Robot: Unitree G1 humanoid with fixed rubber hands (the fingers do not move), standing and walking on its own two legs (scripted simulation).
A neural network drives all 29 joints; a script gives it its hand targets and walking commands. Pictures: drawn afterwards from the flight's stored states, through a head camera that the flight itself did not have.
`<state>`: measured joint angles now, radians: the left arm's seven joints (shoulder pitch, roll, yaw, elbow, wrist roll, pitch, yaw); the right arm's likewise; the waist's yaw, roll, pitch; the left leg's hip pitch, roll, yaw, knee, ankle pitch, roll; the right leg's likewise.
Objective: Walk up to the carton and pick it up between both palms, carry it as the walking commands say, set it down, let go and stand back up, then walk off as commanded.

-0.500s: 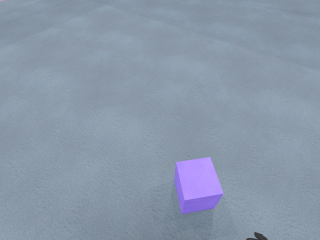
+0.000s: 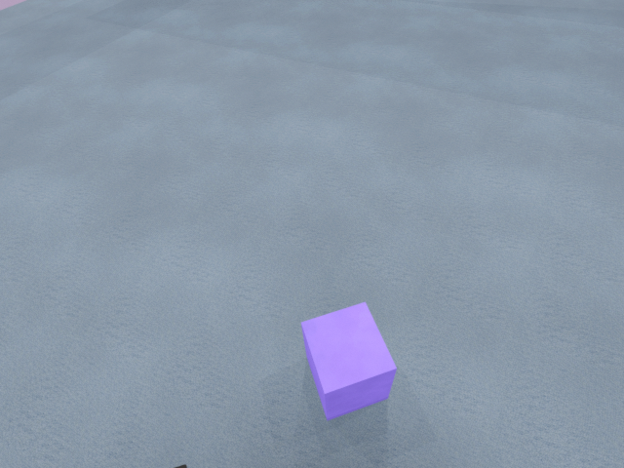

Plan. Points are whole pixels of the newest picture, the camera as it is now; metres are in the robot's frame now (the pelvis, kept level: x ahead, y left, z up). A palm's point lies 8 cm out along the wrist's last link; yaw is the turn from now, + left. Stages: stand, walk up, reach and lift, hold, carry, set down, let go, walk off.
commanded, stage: walk up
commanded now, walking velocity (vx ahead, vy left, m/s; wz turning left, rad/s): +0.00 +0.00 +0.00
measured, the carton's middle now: (346, 362) +0.51 -0.05 -0.65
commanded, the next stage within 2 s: none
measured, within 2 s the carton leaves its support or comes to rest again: neither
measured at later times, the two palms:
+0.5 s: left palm out of the picture +0.07 +0.22 -0.12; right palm out of the picture -0.02 -0.31 -0.11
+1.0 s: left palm out of the picture +0.02 +0.09 -0.14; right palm (492, 327) +0.35 -0.27 -0.12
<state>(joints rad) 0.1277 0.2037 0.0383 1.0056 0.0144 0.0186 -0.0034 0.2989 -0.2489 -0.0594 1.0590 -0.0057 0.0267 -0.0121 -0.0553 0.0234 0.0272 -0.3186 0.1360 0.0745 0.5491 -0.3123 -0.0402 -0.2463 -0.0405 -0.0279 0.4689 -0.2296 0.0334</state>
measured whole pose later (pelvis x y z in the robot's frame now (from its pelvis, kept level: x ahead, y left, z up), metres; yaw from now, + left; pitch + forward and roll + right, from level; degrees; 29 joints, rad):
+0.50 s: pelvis +0.01 -0.04 +0.01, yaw +6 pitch +2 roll -2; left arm 0.18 0.26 0.08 0.97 0.03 0.02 -0.04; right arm 0.39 -0.23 -0.09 1.07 -0.03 0.00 -0.04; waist -0.05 0.00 -0.02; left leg -0.20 0.08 -0.10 0.36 -0.21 -0.04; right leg -0.43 -0.04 -0.05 0.79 -0.33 0.07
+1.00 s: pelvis +0.15 -0.10 +0.00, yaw +12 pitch +0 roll -1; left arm 0.43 0.14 0.01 1.09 0.00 -0.04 0.03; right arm 0.03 -0.17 -0.03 0.92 -0.01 -0.01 0.00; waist 0.07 0.02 0.08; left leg -0.36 0.00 0.08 0.53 -0.13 0.04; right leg -0.08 -0.02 -0.17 0.48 -0.39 0.00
